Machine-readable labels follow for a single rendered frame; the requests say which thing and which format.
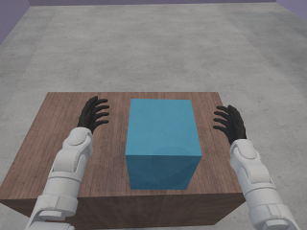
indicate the robot left forearm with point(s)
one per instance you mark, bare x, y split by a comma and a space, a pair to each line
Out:
59, 197

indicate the robot right hand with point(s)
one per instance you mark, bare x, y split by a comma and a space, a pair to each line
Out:
234, 126

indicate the carton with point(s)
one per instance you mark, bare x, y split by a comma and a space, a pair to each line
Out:
163, 148

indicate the robot left hand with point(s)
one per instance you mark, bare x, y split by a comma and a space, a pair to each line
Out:
89, 116

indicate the robot right forearm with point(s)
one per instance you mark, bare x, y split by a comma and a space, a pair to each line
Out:
266, 208

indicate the pedestal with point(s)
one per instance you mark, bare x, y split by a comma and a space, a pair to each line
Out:
105, 199

